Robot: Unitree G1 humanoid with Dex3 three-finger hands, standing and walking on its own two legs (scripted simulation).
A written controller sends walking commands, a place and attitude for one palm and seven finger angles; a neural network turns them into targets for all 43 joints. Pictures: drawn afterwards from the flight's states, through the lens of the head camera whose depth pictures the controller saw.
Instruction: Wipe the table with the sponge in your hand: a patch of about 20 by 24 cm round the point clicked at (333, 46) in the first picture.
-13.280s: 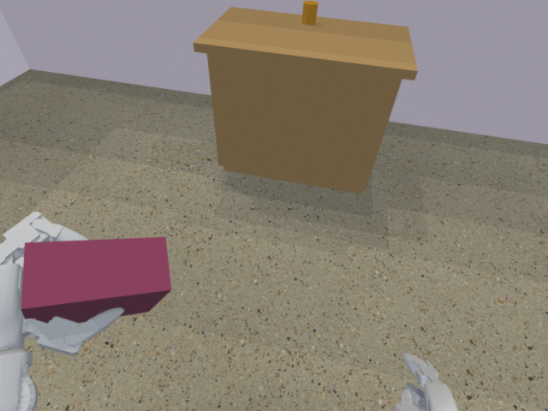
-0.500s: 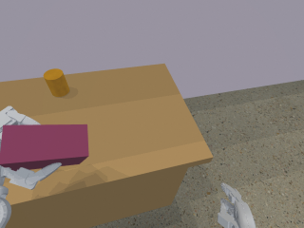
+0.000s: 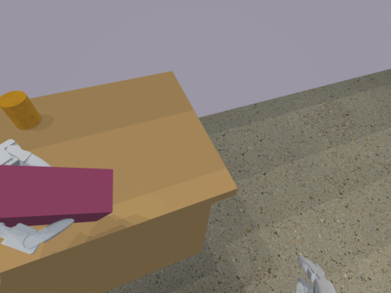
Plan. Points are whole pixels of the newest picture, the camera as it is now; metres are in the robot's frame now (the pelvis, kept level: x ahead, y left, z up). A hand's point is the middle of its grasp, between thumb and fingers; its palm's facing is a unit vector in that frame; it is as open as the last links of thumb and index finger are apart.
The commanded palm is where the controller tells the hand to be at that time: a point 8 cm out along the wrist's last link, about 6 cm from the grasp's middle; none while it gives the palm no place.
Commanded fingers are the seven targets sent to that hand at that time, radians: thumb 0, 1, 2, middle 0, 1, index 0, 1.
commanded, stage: come to a stop and stand still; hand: left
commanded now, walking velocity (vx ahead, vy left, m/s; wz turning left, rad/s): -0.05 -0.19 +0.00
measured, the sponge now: (74, 198) +0.23 +0.20 +0.14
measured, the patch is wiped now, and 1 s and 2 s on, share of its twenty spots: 0.00 0.00 0.00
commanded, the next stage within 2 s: look again from close up in 1.08 s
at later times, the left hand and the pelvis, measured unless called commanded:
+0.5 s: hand out of the picture +0.20 +0.29 +0.16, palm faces +0.42 -0.84 -0.35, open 10.0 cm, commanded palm +0.16 +0.32 +0.18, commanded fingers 0.00 0.10 1.30 -1.20 -1.60 -1.20 -1.60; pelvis +0.01 +0.03 +0.01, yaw +3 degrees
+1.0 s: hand out of the picture +0.20 +0.33 +0.17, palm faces +0.40 -0.84 -0.36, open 10.0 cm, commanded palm +0.15 +0.37 +0.18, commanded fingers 0.00 0.10 1.30 -1.20 -1.60 -1.20 -1.60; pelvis +0.01 +0.08 +0.01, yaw +3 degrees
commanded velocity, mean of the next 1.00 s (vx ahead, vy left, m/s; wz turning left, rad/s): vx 0.00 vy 0.00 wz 0.00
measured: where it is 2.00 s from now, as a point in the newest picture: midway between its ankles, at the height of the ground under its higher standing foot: outside the picture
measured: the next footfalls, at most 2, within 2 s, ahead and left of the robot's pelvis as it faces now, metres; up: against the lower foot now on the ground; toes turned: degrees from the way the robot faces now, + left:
none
